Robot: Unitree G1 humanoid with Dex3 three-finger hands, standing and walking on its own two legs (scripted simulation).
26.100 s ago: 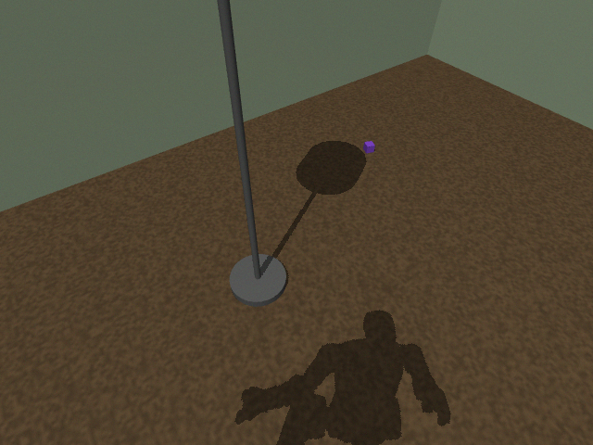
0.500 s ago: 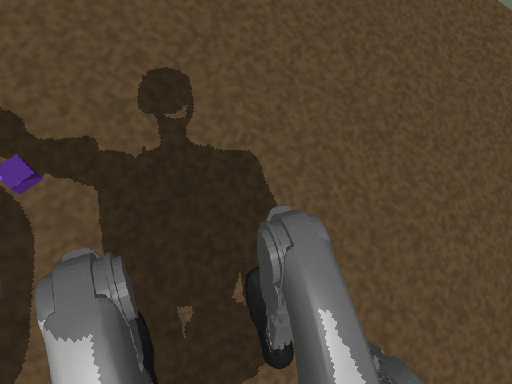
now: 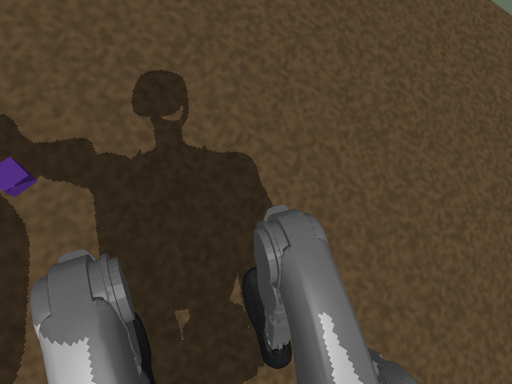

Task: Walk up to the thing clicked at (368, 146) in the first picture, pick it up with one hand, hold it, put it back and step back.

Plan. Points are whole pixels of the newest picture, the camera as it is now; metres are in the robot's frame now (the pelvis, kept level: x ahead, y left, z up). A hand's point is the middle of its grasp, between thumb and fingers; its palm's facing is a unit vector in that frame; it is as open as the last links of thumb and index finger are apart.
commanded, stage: rise first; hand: left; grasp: from above
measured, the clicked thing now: (12, 177) +0.48 +0.33 -0.29
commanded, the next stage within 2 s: none
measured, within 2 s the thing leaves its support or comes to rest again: neither
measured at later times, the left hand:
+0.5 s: hand out of the picture +0.44 +0.36 -0.17, palm faces -0.29 -0.28 -0.91, open 11.6 cm
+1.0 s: hand out of the picture +0.44 +0.35 -0.17, palm faces -0.29 -0.29 -0.91, open 11.5 cm
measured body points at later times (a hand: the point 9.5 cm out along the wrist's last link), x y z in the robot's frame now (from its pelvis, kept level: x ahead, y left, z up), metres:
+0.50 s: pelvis +0.00 +0.00 +0.00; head +0.24 +0.08 +0.37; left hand +0.45 +0.37 -0.11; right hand +0.05 -0.26 -0.09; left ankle +0.07 +0.14 -0.28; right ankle +0.11 -0.13 -0.28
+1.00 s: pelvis +0.00 +0.00 +0.00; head +0.25 +0.07 +0.37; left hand +0.46 +0.36 -0.12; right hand +0.03 -0.26 -0.09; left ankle +0.07 +0.14 -0.28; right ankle +0.11 -0.13 -0.28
